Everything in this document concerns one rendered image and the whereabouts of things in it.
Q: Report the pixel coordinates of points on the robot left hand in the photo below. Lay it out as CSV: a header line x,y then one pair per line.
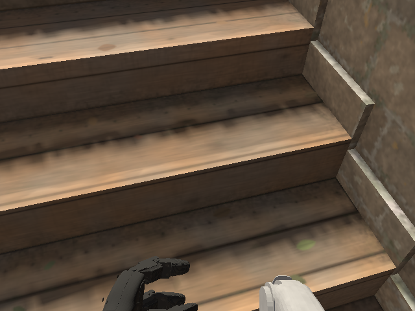
x,y
127,294

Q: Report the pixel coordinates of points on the robot right shin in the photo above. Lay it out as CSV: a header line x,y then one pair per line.
x,y
281,277

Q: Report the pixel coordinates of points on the right robot thigh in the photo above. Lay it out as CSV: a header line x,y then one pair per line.
x,y
287,295

